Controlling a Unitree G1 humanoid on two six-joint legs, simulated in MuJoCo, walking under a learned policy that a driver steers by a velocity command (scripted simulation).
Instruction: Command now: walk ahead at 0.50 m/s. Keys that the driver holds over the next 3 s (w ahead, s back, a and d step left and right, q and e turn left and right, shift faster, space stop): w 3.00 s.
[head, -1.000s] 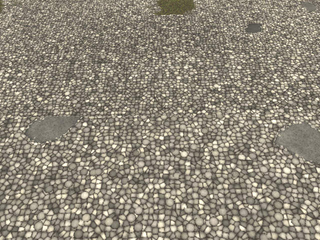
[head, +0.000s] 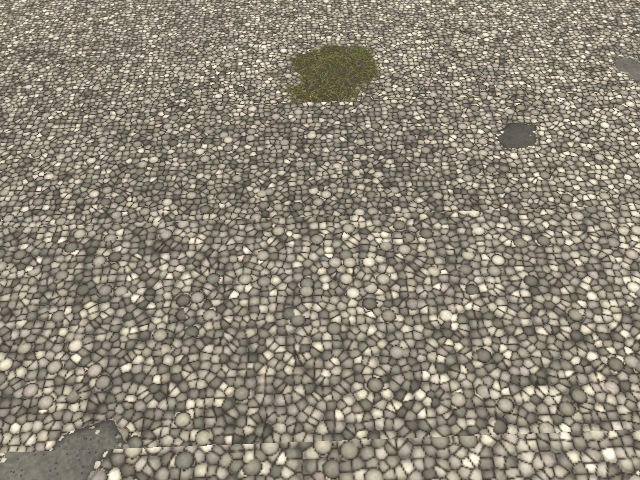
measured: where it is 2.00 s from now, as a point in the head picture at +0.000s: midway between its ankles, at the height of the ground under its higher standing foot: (353, 246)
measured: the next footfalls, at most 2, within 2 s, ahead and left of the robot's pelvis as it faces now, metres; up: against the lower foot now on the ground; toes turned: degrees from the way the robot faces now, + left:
left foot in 0.50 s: +0.44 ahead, +0.13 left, +0.00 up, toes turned +2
right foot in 1.18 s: +0.83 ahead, -0.19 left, -0.17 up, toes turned -3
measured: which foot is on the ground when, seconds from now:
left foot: up 0.00-0.48, down 0.50-1.00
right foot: down 0.00-0.52, up 0.54-1.00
